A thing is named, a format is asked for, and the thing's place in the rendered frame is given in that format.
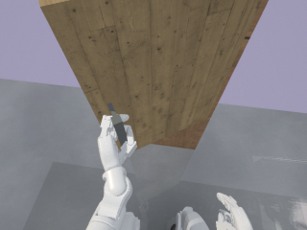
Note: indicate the robot left hand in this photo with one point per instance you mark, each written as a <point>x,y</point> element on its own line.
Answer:
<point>108,148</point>

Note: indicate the handle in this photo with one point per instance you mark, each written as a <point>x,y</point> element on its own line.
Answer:
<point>118,125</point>

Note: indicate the robot right thigh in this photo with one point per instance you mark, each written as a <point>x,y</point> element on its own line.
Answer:
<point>190,220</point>

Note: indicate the robot left forearm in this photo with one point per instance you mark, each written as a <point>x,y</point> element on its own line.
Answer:
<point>111,211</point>

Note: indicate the cupboard door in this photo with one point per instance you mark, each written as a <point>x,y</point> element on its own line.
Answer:
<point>162,62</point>

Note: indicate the robot right hand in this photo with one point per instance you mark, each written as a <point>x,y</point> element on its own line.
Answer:
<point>236,220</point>

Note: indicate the robot right shin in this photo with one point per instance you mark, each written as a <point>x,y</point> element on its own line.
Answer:
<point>187,208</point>

